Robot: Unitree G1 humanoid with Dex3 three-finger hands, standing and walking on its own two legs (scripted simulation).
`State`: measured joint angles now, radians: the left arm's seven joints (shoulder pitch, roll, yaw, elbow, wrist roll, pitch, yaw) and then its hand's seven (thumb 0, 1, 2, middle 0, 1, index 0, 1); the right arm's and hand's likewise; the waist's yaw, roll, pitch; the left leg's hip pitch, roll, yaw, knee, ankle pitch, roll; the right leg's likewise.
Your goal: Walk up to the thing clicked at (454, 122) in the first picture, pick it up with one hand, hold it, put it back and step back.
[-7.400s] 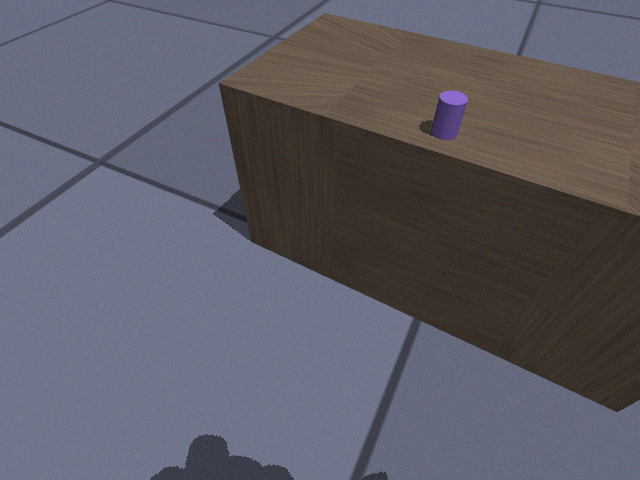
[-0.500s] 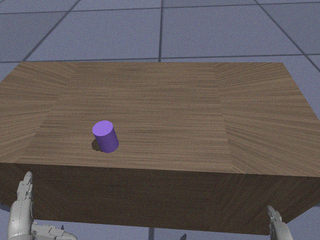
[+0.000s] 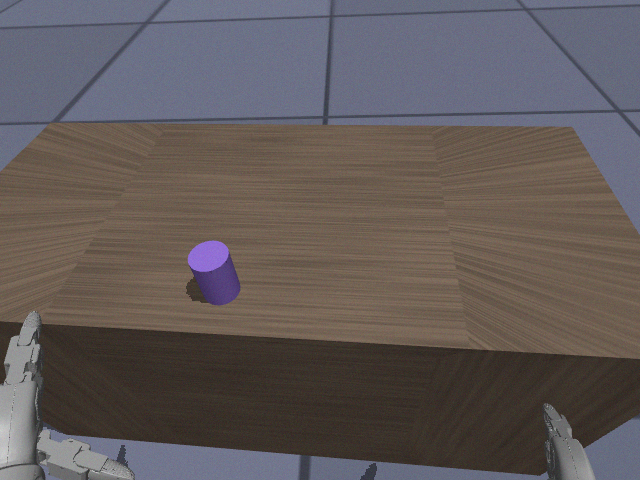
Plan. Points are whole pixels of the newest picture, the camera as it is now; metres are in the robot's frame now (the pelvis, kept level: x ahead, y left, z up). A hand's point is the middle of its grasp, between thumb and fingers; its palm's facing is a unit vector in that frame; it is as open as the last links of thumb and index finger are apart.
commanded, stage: rise first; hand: left
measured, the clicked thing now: (215, 273) +0.43 +0.22 -0.03
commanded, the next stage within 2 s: go down in 0.24 s
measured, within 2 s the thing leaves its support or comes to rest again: neither
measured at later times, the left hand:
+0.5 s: hand (70, 392) +0.19 +0.29 +0.08, palm faces +0.39 -0.83 -0.39, open 17.6 cm
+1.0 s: hand (48, 311) +0.28 +0.35 +0.09, palm faces +0.24 -0.96 -0.15, open 17.5 cm
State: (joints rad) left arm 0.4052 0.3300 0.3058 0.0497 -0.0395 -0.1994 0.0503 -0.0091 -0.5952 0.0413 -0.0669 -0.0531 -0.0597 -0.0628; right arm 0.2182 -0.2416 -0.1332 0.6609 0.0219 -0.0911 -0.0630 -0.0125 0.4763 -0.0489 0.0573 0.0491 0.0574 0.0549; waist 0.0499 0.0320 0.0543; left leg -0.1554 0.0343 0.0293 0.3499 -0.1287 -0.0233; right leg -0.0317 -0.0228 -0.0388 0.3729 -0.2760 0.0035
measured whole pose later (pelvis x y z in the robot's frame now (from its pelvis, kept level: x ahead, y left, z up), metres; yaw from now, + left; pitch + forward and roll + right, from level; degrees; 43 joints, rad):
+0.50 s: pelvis +0.00 +0.01 +0.00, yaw +0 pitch -3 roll +0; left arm 0.39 0.32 0.36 0.00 -0.05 -0.26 0.00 -0.01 -0.60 0.05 -0.07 -0.07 -0.07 -0.08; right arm 0.22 -0.24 -0.15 0.66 0.01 -0.08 -0.04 -0.01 0.47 -0.06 0.06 0.05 0.06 0.06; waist 0.05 0.03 0.03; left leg -0.20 0.03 0.03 0.41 -0.16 -0.02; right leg -0.06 -0.03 -0.04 0.41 -0.30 0.01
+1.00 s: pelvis -0.01 +0.02 -0.01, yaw -1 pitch +0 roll -1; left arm -0.10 0.52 0.53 0.56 -0.24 -0.22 -0.39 -0.01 -0.53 0.06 -0.04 -0.04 -0.05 -0.04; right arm 0.20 -0.22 -0.04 0.69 0.03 -0.11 -0.09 -0.01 0.50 -0.05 0.06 0.05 0.06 0.05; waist 0.01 0.00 -0.02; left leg -0.30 0.03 0.04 0.47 -0.18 0.00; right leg -0.16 -0.03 -0.02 0.45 -0.29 0.02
